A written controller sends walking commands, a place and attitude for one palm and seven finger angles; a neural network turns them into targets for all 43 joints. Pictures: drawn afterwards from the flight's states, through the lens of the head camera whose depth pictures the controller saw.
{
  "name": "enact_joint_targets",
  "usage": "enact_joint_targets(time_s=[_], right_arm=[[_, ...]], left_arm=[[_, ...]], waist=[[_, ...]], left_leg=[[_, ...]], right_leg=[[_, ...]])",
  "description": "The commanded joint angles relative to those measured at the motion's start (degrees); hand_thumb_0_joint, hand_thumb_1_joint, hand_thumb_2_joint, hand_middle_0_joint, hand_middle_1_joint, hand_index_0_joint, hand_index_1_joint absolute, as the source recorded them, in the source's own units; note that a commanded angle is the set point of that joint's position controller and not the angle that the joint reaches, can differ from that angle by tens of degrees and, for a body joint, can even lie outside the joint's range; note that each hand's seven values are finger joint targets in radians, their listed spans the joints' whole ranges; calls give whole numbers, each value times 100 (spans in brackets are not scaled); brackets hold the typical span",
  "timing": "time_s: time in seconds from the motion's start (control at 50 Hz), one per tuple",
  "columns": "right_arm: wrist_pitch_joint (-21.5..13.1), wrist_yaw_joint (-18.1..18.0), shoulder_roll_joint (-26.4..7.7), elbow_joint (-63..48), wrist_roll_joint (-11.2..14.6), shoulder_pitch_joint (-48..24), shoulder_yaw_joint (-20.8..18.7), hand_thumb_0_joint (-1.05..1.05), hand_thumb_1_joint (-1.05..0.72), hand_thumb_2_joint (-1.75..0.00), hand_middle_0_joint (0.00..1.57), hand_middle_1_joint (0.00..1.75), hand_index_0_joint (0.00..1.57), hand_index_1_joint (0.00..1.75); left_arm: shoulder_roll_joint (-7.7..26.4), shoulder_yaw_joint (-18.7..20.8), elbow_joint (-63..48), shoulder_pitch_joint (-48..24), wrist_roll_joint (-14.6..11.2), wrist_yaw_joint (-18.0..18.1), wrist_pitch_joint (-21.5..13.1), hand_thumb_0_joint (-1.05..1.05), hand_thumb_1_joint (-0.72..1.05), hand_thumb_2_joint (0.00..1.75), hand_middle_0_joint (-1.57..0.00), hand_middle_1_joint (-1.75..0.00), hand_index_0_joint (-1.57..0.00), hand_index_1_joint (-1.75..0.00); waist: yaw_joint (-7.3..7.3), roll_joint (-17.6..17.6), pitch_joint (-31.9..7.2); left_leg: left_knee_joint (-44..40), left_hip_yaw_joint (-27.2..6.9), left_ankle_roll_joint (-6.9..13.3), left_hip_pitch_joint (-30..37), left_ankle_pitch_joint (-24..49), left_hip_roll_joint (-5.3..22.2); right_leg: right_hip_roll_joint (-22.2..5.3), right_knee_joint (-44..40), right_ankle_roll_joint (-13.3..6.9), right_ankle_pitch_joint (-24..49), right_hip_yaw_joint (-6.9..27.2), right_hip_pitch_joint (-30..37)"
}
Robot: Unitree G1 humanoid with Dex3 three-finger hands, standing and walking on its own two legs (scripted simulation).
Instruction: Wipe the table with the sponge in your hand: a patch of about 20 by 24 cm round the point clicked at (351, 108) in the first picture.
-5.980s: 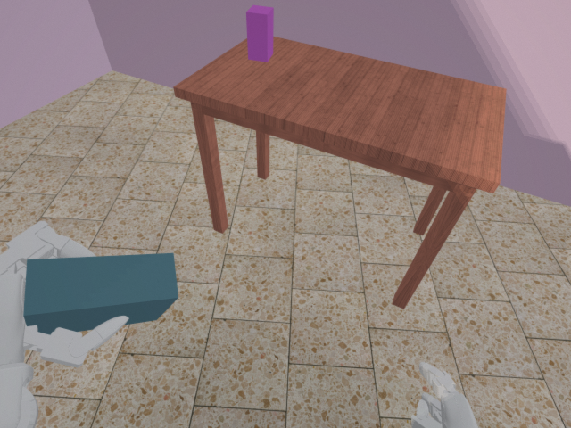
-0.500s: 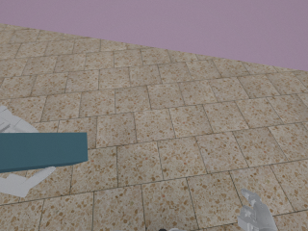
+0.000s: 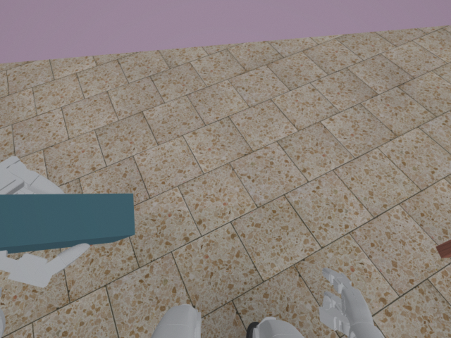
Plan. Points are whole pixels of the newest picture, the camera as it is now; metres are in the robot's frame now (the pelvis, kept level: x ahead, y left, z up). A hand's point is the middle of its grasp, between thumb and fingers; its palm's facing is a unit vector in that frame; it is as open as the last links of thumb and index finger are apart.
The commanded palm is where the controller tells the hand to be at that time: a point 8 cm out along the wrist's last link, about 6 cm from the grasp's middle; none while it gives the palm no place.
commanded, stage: turn to face it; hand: left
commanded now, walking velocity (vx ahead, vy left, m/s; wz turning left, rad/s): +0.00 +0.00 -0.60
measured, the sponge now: (87, 222) +0.24 +0.18 +0.15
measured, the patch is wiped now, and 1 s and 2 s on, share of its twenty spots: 0.00 0.00 0.00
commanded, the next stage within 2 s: none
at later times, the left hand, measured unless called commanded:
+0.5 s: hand (106, 231) +0.22 +0.14 +0.17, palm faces +0.15 -0.86 -0.48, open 9.5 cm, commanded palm +0.18 +0.19 +0.19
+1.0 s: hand (203, 257) +0.20 +0.03 +0.17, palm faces -0.15 -0.87 -0.47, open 9.5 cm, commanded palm +0.17 +0.09 +0.19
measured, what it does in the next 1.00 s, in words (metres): walks backwards, turning right: left foot, then right foot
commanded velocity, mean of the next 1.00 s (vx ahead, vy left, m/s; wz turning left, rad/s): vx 0.00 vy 0.00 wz -0.60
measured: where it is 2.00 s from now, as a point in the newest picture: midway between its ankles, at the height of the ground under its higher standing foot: outside the picture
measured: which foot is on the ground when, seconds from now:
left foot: up 0.00-0.24, down 0.26-0.54, up 0.56-0.94, down 0.96-1.00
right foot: down 0.00-0.26, up 0.28-0.52, down 0.54-0.96, up 0.98-1.00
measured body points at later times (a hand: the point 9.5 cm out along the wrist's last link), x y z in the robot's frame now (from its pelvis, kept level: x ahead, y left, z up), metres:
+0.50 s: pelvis -0.06 -0.03 +0.00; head -0.02 -0.05 +0.45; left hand +0.21 +0.19 +0.20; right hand +0.07 -0.26 -0.09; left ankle -0.02 +0.14 -0.73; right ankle -0.08 -0.13 -0.71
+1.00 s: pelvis -0.12 -0.05 +0.00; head -0.08 -0.06 +0.45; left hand +0.20 +0.08 +0.20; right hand -0.11 -0.36 -0.07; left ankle -0.05 +0.08 -0.73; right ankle -0.10 -0.14 -0.72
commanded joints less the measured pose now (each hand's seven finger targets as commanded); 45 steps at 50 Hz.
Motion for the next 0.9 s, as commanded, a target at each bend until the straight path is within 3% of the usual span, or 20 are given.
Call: enact_joint_targets(time_s=[0.0,0.12,0.18,0.2,0.22,0.24,0.26,0.28,0.32,0.36,0.46,0.48,0.5,0.52,0.54,0.56,0.6,0.7,0.8,0.88], right_arm=[[-137,-98,-440,-903,-18,-295,-244,0,-90,-90,20,30,20,30],[-33,-133,-656,-1024,35,-202,-295,0,-90,-90,20,30,20,30],[-5,-141,-732,-1033,24,-19,-315,0,-90,-90,20,30,20,30],[-32,-160,-749,-1032,36,-16,-324,0,-90,-90,20,30,20,30],[-102,-190,-837,-1073,-1,-21,-366,0,-90,-90,20,30,20,30],[-142,-206,-927,-1165,-24,-123,-401,0,-90,-90,20,30,20,30],[-193,-235,-773,-1155,-6,-118,-355,0,-90,-90,20,30,20,30],[-234,-231,-693,-1168,-23,-124,-388,0,-90,-90,20,30,20,30],[-343,-163,-731,-1064,12,-22,-402,0,-90,-90,20,30,20,30],[-442,-95,-801,-1022,66,133,-402,0,-90,-90,20,30,20,30],[-665,-58,-874,-993,37,333,-400,0,-90,-90,20,30,20,30],[-681,-43,-840,-984,54,355,-401,0,-90,-90,20,30,20,30],[-657,-25,-765,-992,81,383,-398,0,-90,-90,20,30,20,30],[-650,-50,-521,-1122,85,159,-303,0,-90,-90,20,30,20,30],[-605,-84,-605,-1159,105,-31,-325,0,-90,-90,20,30,20,30],[-509,-78,-548,-1145,94,-162,-336,0,-90,-90,20,30,20,30],[-275,-42,-389,-993,34,-297,-157,0,-90,-90,20,30,20,30],[-86,-99,-479,-924,6,-332,-286,0,-90,-90,20,30,20,30],[-22,-115,-661,-986,56,-233,-345,0,-90,-90,20,30,20,30],[0,-127,-741,-1022,48,-9,-332,0,-90,-90,20,30,20,30]], left_arm=[[1020,1269,-1018,495,-157,249,-380,0,10,130,-120,-160,-120,-160],[850,844,-885,120,-85,238,-219,0,10,130,-120,-160,-120,-160],[835,652,-1037,-213,-24,211,-188,0,10,130,-120,-160,-120,-160],[860,569,-1319,-462,-26,198,-223,0,10,130,-120,-160,-120,-160],[906,613,-1418,-573,2,175,-299,0,10,130,-120,-160,-120,-160],[911,632,-1506,-664,55,140,-357,0,10,130,-120,-160,-120,-160],[1037,763,-1392,-672,142,158,-370,0,10,130,-120,-160,-120,-160],[905,672,-1149,-587,177,135,-340,0,10,130,-120,-160,-120,-160],[677,390,-1204,-861,174,87,-342,0,10,130,-120,-160,-120,-160],[461,157,-1010,-895,138,89,-319,0,10,130,-120,-160,-120,-160],[619,255,-721,-1198,121,81,-260,0,10,130,-120,-160,-120,-160],[715,387,-674,-1115,112,84,-268,0,10,130,-120,-160,-120,-160],[845,469,-634,-990,163,100,-246,0,10,130,-120,-160,-120,-160],[1175,774,-761,-928,131,164,-320,0,10,130,-120,-160,-120,-160],[1289,1035,-643,-593,-10,199,-262,0,10,130,-120,-160,-120,-160],[1305,1077,-938,-312,-102,190,-231,0,10,130,-120,-160,-120,-160],[1268,1320,-1226,262,-148,215,-332,0,10,130,-120,-160,-120,-160],[1135,1358,-1204,460,-155,269,-384,0,10,130,-120,-160,-120,-160],[911,1037,-821,396,-110,251,-239,0,10,130,-120,-160,-120,-160],[876,781,-1049,19,-33,218,-223,0,10,130,-120,-160,-120,-160]], waist=[[200,-754,-2145],[289,-853,-1942],[224,-635,-1824],[200,-331,-1824],[200,216,-1653],[276,1307,-1471],[333,1855,-1485],[292,1646,-1188],[254,1258,-836],[204,1343,-843],[135,1302,-1118],[183,1020,-1295],[181,313,-1531],[265,-1281,-1607],[343,-2036,-1880],[315,-1724,-1957],[281,-588,-2249],[165,-701,-2149],[271,-874,-1920],[196,-584,-1912]], left_leg=[[-998,-119,-2,-56,187,19],[-2277,-98,173,654,181,-192],[-3381,11,318,1605,479,-180],[-3971,-46,396,2054,744,9],[-4455,-583,689,2431,731,629],[-4658,-1224,1053,2628,1471,1551],[-4974,-1437,1429,1815,1389,2202],[-4982,-1287,1539,1058,1352,2297],[-4525,-357,1356,1310,2540,2008],[-4275,231,1057,1379,3184,1786],[-3439,643,648,1561,3424,1629],[-2860,719,546,1527,3274,1522],[-1871,875,384,1229,2683,1188],[-604,873,136,-50,182,464],[352,203,18,-661,-935,88],[823,-395,27,-698,-649,211],[813,-412,-15,-900,-195,208],[-802,-123,-7,-117,233,88],[-1963,-88,132,472,195,-107],[-3450,-7,306,1508,595,-91]], right_leg=[[-1621,-1099,-527,2965,1953,1716],[-1480,-1497,-463,1355,2502,1035],[-1263,-1591,-153,260,2593,260],[-1081,-1311,4,115,2405,28],[-663,-763,218,-232,2198,-643],[-50,362,495,-1037,1418,-1296],[14,2211,638,-1447,665,-1062],[-180,3219,722,-1311,493,-871],[-444,3120,814,-1309,269,-1216],[-455,2073,851,-1227,-110,-768],[-162,23,855,-549,-704,541],[-166,-543,799,-9,-690,995],[-624,-1031,556,956,-151,1482],[-1641,-1093,-10,3796,1525,2241],[-2201,-1105,-401,4748,2654,2090],[-2259,-1071,-470,4203,2689,2024],[-1951,-733,-539,3950,2110,2452],[-1675,-1083,-537,3023,1859,1770],[-1549,-1371,-525,1785,2365,1182],[-1277,-1336,-166,850,2496,557]])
